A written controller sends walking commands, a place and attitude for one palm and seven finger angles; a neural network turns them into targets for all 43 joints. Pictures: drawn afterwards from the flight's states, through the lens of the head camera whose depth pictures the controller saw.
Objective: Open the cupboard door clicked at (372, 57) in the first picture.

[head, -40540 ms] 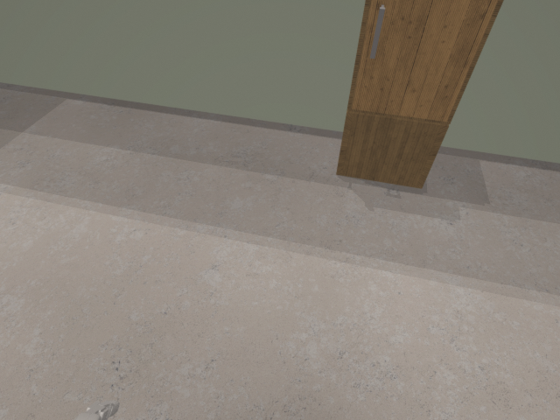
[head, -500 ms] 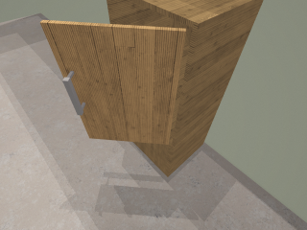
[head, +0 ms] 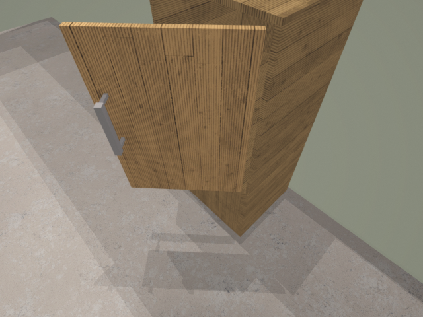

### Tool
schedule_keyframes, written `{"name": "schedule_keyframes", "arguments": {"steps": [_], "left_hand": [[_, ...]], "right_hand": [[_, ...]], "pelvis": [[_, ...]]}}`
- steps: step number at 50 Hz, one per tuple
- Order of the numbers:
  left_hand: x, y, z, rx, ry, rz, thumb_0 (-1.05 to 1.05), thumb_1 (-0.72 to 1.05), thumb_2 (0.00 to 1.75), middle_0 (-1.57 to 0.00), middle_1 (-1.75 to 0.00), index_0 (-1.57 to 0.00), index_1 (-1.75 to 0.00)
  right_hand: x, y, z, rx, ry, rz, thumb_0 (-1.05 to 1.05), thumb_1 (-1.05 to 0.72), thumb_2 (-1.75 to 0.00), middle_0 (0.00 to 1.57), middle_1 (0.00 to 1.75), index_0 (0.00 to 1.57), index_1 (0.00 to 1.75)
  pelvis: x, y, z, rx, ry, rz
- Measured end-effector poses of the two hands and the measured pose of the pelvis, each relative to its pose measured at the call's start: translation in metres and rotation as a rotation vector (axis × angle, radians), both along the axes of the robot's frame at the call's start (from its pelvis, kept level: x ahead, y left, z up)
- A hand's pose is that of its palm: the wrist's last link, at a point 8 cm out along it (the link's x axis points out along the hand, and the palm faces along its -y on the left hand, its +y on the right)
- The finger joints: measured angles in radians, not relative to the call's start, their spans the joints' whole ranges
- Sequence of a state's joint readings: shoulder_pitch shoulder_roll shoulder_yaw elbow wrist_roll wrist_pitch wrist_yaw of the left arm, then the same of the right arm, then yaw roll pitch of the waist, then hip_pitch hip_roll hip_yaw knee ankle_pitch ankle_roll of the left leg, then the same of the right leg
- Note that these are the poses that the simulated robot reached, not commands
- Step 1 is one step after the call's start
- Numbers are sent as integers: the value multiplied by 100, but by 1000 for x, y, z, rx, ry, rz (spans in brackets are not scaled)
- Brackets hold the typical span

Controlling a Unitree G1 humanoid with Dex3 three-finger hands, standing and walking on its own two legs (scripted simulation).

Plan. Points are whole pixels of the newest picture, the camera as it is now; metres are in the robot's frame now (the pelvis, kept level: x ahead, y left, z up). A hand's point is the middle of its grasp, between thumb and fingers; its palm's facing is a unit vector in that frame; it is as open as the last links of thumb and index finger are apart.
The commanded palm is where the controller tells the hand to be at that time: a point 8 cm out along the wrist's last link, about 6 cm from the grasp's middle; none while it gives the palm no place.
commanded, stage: look again from close up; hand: left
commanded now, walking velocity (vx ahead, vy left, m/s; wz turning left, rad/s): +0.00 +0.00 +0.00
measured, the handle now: (112, 126) +0.56 +0.30 +0.00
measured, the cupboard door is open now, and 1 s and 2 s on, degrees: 43 43 43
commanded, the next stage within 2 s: shuffle to correct the standing spot in 0.30 s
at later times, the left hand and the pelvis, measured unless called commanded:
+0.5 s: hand out of the picture -0.02 +0.18 -0.17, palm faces +0.00 -0.98 -0.20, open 7.4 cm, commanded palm none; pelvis -0.02 +0.00 +0.00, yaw -1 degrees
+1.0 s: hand out of the picture +0.06 +0.22 -0.17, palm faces +0.03 -0.96 -0.28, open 7.4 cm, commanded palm none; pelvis +0.00 +0.03 -0.01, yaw -1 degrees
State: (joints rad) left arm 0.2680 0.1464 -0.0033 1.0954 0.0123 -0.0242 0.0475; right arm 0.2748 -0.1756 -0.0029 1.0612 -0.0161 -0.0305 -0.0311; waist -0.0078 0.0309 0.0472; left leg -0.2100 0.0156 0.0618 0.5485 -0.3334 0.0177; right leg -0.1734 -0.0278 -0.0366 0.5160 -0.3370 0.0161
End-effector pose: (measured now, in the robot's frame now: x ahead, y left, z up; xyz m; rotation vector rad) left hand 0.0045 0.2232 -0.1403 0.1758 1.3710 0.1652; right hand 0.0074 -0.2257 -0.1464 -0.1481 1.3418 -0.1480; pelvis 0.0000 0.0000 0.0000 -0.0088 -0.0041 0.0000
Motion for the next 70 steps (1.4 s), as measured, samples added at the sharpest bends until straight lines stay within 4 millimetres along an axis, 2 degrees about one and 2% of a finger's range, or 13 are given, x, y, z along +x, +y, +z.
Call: {"name": "schedule_keyframes", "arguments": {"steps": [8, 19, 28, 33, 40, 44, 50, 55, 60, 65, 67, 70], "left_hand": [[-2, 14, 3, 8, -32, -12, 0, 91, 90, -20, -30, -19, -30], [-20, 10, 1, -17, 21, -14, 0, 91, 90, -20, -30, -19, -30], [-24, 4, -2, -22, 29, 1, 0, 91, 90, -20, -30, -20, -30], [-22, 9, -5, -21, 25, 18, 0, 90, 90, -20, -30, -20, -30], [-10, 34, -12, -5, 31, 27, 0, 90, 90, -20, -30, -20, -30], [10, 44, -7, 24, 16, 5, 0, 91, 90, -20, -30, -20, -30], [44, 45, 4, 64, -98, -14, 0, 91, 90, -20, -30, -19, -30], [36, 50, 16, 64, -126, 12, 0, 90, 90, -20, -30, -20, -30], [16, 66, 15, 37, -54, 20, 0, 90, 90, -20, -30, -20, -30], [4, 104, -1, 20, -6, 40, 0, 90, 90, -20, -30, -20, -30], [3, 124, -14, 20, 8, 49, 0, 90, 90, -20, -30, -20, -30], [9, 144, -18, 35, 12, 57, 0, 90, 90, -20, -30, -20, -30]], "right_hand": [[-9, 10, -1, 13, -12, 7, 1, -93, -90, 20, 30, 20, 30], [-24, 9, 5, 10, 28, 7, 0, -91, -90, 20, 30, 20, 30], [-20, 1, 4, 0, 33, 7, 0, -90, -90, 20, 30, 20, 30], [-12, 2, 2, -7, 36, 11, 0, -90, -90, 20, 30, 20, 30], [3, 13, 3, -30, 9, 14, 0, -90, -90, 20, 30, 20, 30], [6, 21, 0, -16, -3, 2, 0, -90, -90, 20, 30, 20, 30], [7, 28, -16, 37, 18, -2, 0, -90, -90, 20, 30, 20, 30], [30, 33, -7, 41, 4, 25, 0, -90, -90, 20, 30, 20, 30], [63, 44, 10, 27, -81, 37, 0, -90, -90, 20, 30, 20, 30], [90, 65, 18, -22, -150, 65, 0, -90, -90, 19, 30, 20, 30], [95, 75, 13, -53, -180, 71, 0, -90, -90, 19, 30, 20, 30], [87, 93, 16, -65, -159, 82, 0, -91, -90, 19, 30, 20, 30]], "pelvis": [[-11, 9, 0, 13, -21, -9], [-17, 7, 4, 18, -8, -15], [-15, 3, 2, 18, -11, -16], [-11, 8, -2, 18, -6, -10], [-3, 23, -7, 26, 2, -20], [-1, 27, -7, 30, 4, -38], [3, 27, -11, 37, 2, -26], [4, 36, -1, 53, 3, -6], [4, 54, 6, 72, 15, -12], [8, 84, -2, 64, 18, -16], [11, 100, -13, 32, 21, -7], [12, 108, -12, 32, 16, 5]]}}
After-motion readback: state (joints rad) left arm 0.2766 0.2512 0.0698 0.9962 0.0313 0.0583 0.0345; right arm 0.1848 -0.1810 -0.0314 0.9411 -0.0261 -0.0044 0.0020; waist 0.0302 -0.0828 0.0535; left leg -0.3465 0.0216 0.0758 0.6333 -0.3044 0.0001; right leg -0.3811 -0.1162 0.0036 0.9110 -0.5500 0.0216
